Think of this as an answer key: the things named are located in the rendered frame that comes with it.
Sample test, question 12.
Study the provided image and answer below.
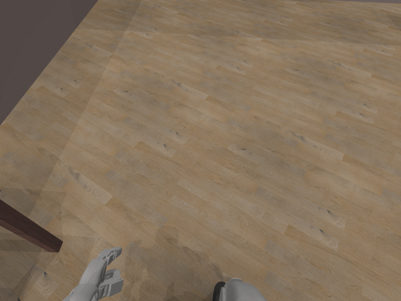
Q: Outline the robot right foot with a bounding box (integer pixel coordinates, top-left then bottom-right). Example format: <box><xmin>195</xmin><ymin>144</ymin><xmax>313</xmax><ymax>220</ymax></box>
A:
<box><xmin>212</xmin><ymin>282</ymin><xmax>226</xmax><ymax>301</ymax></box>

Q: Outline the robot left forearm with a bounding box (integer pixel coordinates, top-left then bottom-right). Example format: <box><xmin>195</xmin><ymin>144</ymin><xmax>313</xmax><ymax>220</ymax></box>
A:
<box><xmin>63</xmin><ymin>283</ymin><xmax>99</xmax><ymax>301</ymax></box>

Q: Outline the robot right thigh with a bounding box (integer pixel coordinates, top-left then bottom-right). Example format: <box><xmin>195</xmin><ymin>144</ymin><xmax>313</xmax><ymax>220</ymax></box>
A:
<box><xmin>220</xmin><ymin>281</ymin><xmax>267</xmax><ymax>301</ymax></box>

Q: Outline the table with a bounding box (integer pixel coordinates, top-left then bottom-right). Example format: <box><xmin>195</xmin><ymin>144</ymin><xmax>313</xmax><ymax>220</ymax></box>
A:
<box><xmin>0</xmin><ymin>200</ymin><xmax>63</xmax><ymax>253</ymax></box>

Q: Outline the robot left hand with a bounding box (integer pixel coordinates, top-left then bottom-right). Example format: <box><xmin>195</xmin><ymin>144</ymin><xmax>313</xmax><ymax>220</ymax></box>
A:
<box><xmin>79</xmin><ymin>246</ymin><xmax>124</xmax><ymax>300</ymax></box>

